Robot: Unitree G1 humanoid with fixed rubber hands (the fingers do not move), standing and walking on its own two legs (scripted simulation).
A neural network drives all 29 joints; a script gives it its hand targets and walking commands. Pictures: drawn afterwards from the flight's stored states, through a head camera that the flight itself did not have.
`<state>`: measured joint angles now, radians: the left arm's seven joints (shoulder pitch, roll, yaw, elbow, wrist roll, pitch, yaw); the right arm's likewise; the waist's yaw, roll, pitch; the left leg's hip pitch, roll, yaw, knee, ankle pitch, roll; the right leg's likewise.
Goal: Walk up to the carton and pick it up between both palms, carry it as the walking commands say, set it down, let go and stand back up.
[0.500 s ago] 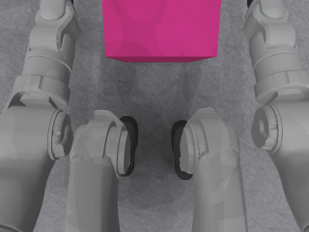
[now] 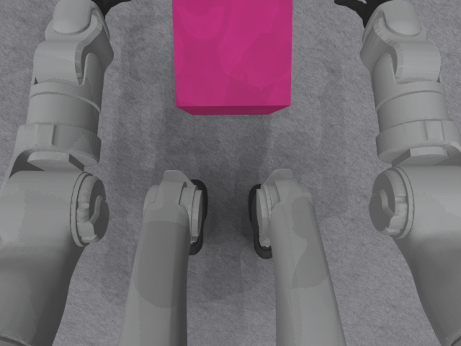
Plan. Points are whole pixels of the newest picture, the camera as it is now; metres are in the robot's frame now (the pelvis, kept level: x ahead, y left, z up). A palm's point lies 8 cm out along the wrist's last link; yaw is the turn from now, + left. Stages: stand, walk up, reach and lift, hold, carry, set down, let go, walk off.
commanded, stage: set down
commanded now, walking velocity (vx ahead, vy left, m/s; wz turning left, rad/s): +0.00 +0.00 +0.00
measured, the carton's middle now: (231, 60) +0.54 -0.01 -0.35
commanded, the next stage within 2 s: let go in 0.70 s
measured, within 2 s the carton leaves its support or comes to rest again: neither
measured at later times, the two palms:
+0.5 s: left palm out of the picture +0.55 +0.18 +0.05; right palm out of the picture +0.54 -0.21 +0.04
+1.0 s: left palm out of the picture +0.47 +0.20 +0.11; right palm out of the picture +0.46 -0.22 +0.10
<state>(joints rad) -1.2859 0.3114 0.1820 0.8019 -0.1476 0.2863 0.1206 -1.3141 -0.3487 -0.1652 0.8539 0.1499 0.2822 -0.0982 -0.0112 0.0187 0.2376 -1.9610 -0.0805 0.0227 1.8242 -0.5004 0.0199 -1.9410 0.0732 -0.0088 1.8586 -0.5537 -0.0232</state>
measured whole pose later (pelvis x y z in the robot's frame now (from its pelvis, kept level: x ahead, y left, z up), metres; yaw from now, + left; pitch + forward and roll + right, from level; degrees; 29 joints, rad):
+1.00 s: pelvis +0.08 +0.01 +0.22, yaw -1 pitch +41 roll +0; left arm -0.57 0.15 0.20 0.58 0.08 0.13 0.03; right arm -0.58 -0.21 -0.24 0.63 -0.11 0.12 0.03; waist 0.00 0.03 -0.13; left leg -1.30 -0.08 -0.03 0.86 -0.26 0.03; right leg -1.28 0.06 0.05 0.88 -0.30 -0.02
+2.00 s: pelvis +0.13 +0.00 +0.29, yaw -1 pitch -3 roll +0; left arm 0.22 0.24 0.02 0.47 0.01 0.11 -0.03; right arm 0.21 -0.24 -0.03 0.48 -0.02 0.12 0.03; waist 0.00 0.01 0.06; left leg -0.14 -0.06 -0.04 0.49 -0.29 0.03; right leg -0.12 0.06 0.05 0.49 -0.31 -0.04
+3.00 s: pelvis +0.13 +0.00 +0.30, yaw -1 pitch -3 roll +0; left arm 0.17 0.36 0.02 0.92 0.02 -0.01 0.02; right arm 0.14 -0.36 0.00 0.95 -0.02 -0.01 -0.03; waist 0.00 0.01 0.01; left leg -0.11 -0.06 -0.05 0.38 -0.23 0.04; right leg -0.09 0.05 0.06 0.38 -0.25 -0.02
